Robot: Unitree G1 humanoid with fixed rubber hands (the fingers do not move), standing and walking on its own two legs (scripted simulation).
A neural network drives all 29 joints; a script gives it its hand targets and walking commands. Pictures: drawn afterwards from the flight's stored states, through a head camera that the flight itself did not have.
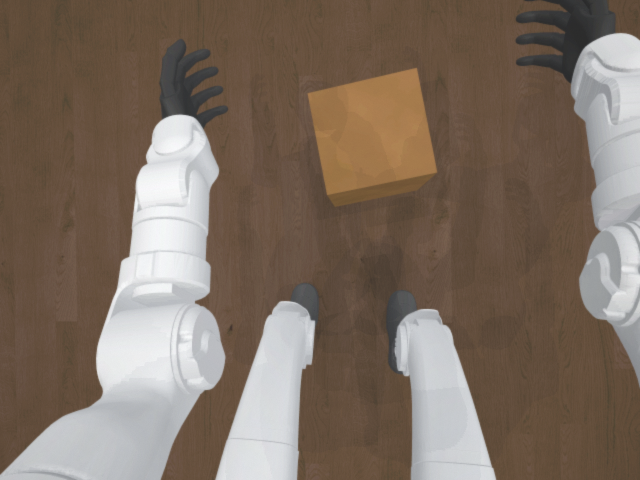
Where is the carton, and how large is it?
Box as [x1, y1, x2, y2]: [308, 68, 436, 206]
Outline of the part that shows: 416,68 308,93 327,195 335,206 415,190 436,172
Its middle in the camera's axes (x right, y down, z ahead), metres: +0.11 -0.21 +0.86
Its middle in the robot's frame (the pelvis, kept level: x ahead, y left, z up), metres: +0.56 +0.00 -0.54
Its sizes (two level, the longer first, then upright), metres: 0.210 0.200 0.250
